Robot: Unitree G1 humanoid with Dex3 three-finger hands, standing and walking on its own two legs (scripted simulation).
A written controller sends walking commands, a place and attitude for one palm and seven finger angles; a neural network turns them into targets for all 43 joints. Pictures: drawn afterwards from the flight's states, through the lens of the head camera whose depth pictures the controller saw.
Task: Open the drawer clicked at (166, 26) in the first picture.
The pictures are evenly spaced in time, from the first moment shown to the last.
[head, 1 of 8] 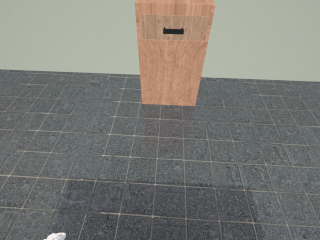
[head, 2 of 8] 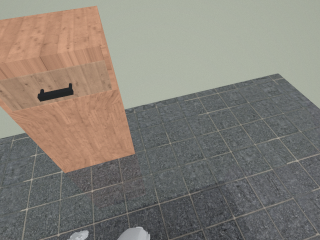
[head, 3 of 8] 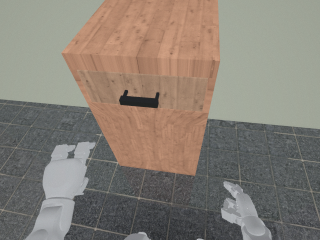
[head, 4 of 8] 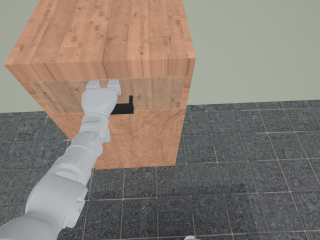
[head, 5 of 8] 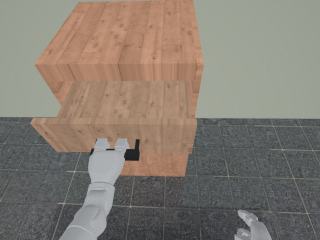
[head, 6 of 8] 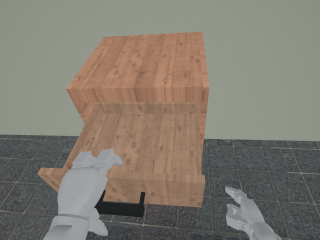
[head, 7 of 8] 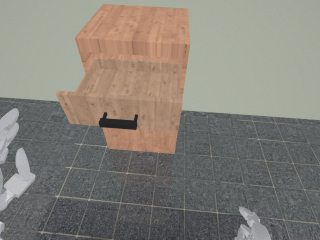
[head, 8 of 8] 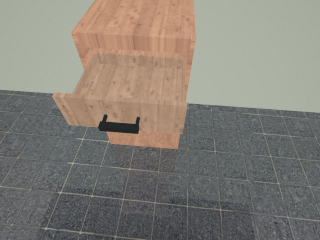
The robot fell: no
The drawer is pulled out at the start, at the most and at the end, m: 0.00 0.30 0.30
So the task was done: yes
